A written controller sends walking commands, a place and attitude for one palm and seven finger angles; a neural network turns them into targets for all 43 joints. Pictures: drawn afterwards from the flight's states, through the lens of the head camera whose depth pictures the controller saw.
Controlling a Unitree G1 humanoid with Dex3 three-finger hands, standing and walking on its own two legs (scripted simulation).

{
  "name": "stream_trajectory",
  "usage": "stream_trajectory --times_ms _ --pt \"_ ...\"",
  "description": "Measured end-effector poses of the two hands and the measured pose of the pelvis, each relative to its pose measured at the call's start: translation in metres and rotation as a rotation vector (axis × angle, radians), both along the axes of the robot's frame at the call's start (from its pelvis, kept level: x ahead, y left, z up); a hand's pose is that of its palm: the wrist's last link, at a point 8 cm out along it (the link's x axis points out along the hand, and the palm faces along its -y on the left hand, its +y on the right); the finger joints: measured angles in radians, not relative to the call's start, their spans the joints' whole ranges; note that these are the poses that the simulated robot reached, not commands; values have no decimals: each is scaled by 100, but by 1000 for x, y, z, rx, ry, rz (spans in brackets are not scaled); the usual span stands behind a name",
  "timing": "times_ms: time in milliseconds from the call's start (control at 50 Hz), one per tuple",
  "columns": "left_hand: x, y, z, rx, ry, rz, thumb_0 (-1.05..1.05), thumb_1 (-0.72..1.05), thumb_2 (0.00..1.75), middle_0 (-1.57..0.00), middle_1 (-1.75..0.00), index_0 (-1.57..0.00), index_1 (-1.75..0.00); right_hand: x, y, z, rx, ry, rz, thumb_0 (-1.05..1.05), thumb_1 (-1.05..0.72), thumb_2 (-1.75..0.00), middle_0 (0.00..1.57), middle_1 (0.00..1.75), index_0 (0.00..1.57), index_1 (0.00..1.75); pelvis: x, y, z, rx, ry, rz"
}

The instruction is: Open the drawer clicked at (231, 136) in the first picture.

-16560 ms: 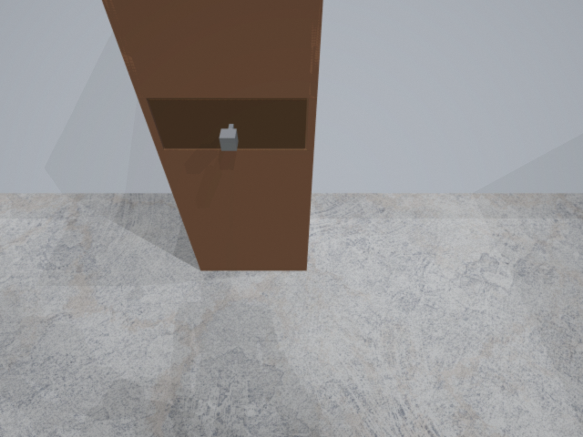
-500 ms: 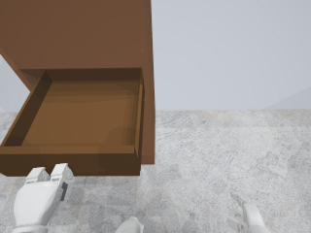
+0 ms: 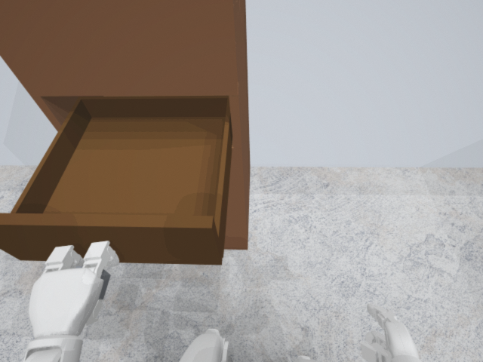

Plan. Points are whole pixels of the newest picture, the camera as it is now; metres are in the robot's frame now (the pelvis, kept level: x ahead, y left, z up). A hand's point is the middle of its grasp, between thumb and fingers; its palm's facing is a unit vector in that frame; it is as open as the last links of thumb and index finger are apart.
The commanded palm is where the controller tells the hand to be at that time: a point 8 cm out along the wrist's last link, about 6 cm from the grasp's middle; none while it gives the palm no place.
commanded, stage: open the thumb to release the handle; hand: left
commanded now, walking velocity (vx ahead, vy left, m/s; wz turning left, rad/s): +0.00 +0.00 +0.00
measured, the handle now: (94, 270) +0.24 +0.27 +0.02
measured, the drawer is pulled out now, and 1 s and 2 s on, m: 0.30 0.29 0.29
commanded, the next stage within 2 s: lift the hand off the handle in 0.24 s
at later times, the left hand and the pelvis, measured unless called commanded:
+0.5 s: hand (88, 300) +0.20 +0.27 +0.00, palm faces +0.00 -0.04 -1.00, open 13.7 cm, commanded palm +0.19 +0.27 +0.05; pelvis -0.01 -0.01 +0.01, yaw +0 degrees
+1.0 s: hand (77, 281) +0.22 +0.27 +0.04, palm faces +0.02 -0.04 -1.00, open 13.2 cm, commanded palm +0.20 +0.27 +0.11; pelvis +0.00 +0.00 +0.03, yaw +1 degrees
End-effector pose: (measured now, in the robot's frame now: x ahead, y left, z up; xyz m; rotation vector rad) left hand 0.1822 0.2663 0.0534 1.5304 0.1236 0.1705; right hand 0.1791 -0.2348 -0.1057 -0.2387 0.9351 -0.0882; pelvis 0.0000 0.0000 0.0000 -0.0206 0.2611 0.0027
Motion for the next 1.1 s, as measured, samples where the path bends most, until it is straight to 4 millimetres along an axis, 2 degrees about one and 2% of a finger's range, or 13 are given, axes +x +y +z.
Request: stream_trajectory --times_ms 160,260,360,520,720,860,960,1100 --pt "8 -1 3 0 45 18 1 -3 50 -36 -126 -40 -128 -9 7 8 16 -7 -10 1 -90 -90 20 30 20 30 -5 -7 10 5 -27 3" --pt "8 -1 5 -11 75 11 1 -28 39 -34 -123 -39 -124 -12 -1 16 5 -26 -27 1 -90 -90 20 30 20 30 -6 -10 14 5 -39 0" --pt "6 0 5 -18 65 2 0 -41 33 -33 -121 -36 -122 -14 -12 19 -15 -40 -38 1 -90 -90 20 30 20 30 -7 -10 13 5 -38 -2" --pt "1 0 0 -5 32 -12 0 -48 30 -32 -120 -33 -121 -15 -20 12 -37 -28 -31 1 -91 -90 20 30 20 30 -8 -9 7 4 -20 3" --pt "13 -1 3 9 13 4 0 -49 30 -32 -120 -39 -125 -15 -2 3 -2 -9 -20 1 -91 -90 20 30 20 30 -10 -7 6 2 -20 8" --pt "14 0 18 -12 51 9 0 -49 30 -32 -120 -42 -123 -14 6 17 11 -31 -30 1 -90 -90 20 30 20 30 -6 -5 18 3 -55 6" --pt "15 2 36 -12 22 -7 0 -49 30 -32 -120 -44 -123 -8 5 30 2 -60 -24 1 -90 -90 20 30 20 30 -3 -3 25 2 -79 7" --pt "15 5 52 -16 20 -5 0 -49 30 -32 -120 -44 -122 4 4 43 -3 -92 -12 1 -90 -90 20 30 20 30 0 0 33 4 -107 9"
